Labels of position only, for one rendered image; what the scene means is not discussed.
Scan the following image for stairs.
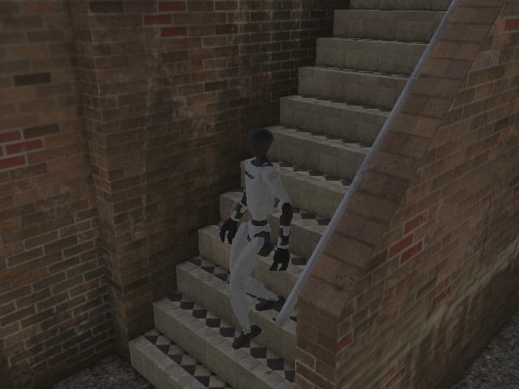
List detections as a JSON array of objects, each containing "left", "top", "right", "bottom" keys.
[{"left": 129, "top": 0, "right": 453, "bottom": 389}]

